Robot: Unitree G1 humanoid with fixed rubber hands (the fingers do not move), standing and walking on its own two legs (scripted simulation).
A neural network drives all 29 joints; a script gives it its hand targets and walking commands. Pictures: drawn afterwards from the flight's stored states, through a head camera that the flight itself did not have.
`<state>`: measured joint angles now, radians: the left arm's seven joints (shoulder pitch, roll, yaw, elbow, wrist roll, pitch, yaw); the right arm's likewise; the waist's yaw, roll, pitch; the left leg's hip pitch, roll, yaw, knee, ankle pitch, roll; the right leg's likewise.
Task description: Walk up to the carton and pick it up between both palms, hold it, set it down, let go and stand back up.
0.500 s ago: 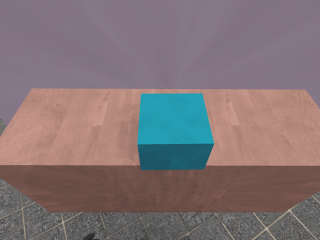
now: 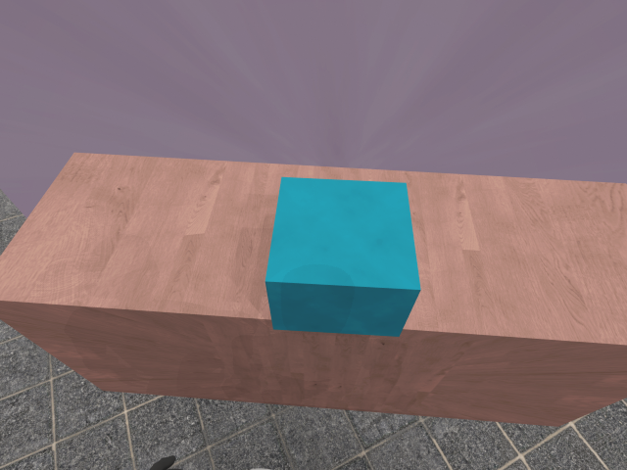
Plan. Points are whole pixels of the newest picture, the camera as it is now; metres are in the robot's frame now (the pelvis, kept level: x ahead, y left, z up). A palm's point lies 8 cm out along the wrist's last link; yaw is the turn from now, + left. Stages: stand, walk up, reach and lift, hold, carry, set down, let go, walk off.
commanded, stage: walk up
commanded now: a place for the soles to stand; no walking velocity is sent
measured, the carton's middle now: (339, 256) +0.47 -0.02 -0.09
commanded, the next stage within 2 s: none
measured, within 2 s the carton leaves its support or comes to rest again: neither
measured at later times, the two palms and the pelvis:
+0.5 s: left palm out of the picture +0.01 +0.21 -0.15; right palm out of the picture +0.11 -0.26 -0.13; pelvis +0.00 -0.04 -0.01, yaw +8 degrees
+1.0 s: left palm out of the picture -0.01 +0.21 -0.13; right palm out of the picture +0.11 -0.25 -0.12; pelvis +0.00 -0.04 +0.00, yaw +5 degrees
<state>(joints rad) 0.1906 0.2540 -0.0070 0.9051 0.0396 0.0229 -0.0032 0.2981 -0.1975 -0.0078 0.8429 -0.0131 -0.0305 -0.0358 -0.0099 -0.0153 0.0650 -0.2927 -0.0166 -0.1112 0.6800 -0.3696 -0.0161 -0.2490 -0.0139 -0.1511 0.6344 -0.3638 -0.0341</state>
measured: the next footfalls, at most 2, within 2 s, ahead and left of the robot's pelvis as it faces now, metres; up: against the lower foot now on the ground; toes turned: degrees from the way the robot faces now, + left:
none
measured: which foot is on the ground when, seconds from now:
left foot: down 0.00-1.00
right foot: down 0.00-1.00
